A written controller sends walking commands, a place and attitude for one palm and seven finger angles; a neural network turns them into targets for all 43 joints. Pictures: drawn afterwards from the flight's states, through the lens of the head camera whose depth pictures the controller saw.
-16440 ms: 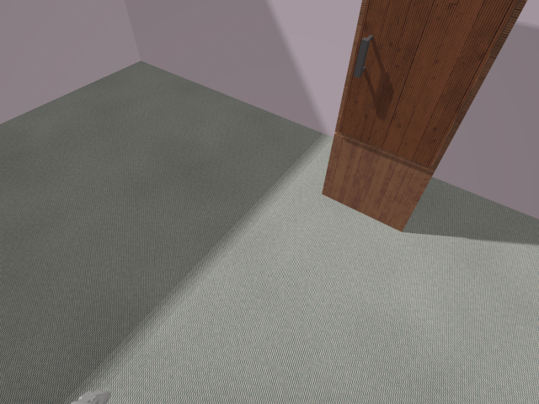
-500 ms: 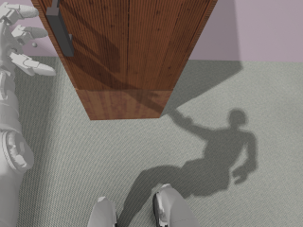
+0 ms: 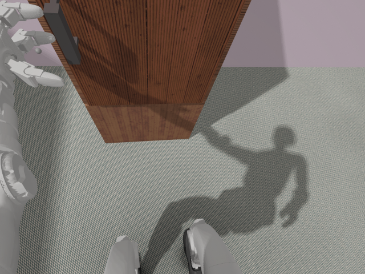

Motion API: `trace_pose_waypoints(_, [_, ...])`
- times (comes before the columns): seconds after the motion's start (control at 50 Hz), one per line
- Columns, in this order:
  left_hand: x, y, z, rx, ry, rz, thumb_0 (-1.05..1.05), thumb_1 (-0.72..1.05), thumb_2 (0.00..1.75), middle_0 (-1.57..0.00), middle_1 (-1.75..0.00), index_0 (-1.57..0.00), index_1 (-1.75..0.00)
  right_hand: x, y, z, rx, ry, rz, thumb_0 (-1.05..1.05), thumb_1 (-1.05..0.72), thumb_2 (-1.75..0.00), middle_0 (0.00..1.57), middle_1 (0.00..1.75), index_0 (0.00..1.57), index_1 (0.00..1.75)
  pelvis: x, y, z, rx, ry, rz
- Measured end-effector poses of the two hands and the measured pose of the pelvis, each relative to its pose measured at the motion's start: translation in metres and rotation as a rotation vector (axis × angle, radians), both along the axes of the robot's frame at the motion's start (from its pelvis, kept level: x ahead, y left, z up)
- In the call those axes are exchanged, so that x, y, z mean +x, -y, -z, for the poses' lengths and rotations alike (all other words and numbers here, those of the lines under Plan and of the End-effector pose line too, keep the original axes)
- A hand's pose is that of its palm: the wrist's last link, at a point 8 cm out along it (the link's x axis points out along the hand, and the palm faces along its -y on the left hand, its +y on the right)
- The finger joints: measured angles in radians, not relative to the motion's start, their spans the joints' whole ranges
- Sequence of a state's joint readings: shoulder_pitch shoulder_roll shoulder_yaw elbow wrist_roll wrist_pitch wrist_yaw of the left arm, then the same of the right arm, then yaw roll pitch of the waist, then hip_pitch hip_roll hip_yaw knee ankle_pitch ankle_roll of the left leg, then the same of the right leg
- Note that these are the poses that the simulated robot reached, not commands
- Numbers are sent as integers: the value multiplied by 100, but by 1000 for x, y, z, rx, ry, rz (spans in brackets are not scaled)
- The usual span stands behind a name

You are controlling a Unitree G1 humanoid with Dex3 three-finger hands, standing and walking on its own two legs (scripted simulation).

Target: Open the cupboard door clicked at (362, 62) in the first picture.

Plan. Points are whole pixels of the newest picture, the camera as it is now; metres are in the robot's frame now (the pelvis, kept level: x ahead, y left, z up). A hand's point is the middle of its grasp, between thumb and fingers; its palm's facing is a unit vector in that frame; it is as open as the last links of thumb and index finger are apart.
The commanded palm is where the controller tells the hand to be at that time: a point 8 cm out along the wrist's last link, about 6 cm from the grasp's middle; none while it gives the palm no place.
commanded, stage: slide the fingers in behind the handle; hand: left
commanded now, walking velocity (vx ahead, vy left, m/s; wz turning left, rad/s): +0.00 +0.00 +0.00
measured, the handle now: (65, 29) +0.59 +0.16 +0.08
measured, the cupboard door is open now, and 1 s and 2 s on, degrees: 0 0 0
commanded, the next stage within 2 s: close the thumb around the handle in 1.30 s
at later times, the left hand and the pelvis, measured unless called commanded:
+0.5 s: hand (60, 48) +0.55 +0.17 +0.08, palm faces -0.04 -1.00 -0.05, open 13.7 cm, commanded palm +0.53 +0.20 +0.08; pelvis +0.01 +0.00 +0.00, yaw +1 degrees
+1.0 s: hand (78, 49) +0.55 +0.14 +0.08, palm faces -0.04 -1.00 -0.04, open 13.8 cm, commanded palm +0.52 +0.19 +0.08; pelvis +0.00 -0.01 +0.00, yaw +1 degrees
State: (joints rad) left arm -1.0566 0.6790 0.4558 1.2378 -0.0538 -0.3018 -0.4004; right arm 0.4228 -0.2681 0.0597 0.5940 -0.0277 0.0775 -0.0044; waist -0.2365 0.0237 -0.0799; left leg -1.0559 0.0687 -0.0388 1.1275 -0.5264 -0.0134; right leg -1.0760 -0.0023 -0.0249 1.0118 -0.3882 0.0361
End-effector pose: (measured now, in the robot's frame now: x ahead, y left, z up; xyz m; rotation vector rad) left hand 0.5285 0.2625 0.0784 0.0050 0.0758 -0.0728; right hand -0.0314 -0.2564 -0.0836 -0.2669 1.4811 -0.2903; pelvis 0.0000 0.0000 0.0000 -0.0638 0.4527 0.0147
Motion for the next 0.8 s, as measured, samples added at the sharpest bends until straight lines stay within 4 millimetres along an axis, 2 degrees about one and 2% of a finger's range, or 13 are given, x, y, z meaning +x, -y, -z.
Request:
trace_pose_waypoints(0.2, [0, 8, 1, 20, 28, -35, -1, -50, 30, -30, -120, -30, -123, 8, -1, 3, 9, 8, -23, 0, -90, -90, 21, 30, 20, 30, 2, -1, 1, -1, -2, -12])
trace_pose_waypoints(0.32, [2, 31, -3, 18, 24, 14, -1, -50, 30, -30, -120, -30, -122, 16, -5, 6, 34, 18, -31, 0, -90, -90, 21, 30, 20, 30, 5, 0, -2, 0, 6, -19])
trace_pose_waypoints(0.44, [2, 36, -3, 11, 21, -36, -1, -50, 30, -31, -121, -33, -125, 24, -4, 8, 45, 56, -33, 0, -90, -90, 21, 30, 20, 30, 6, 3, -1, 6, 9, -17])
trace_pose_waypoints(0.52, [2, 39, -3, 49, 31, -32, -1, -50, 30, -31, -121, -33, -124, 24, -3, 11, 54, 56, -35, 0, -90, -90, 21, 30, 20, 30, 5, 5, 0, 10, 9, -16])
trace_pose_waypoints(0.72, [0, 51, 0, 20, 28, -32, -1, -50, 30, -30, -121, -32, -123, 21, 5, 11, 44, 50, -30, 0, -90, -90, 21, 30, 20, 30, 4, 8, 0, 15, 9, -14])
trace_pose_waypoints(0.8, [0, 62, -3, 40, 45, -3, -1, -50, 30, -30, -120, -31, -122, 18, 7, 11, 45, 45, -30, 0, -90, -90, 21, 30, 20, 30, 4, 8, 0, 16, 10, -15])
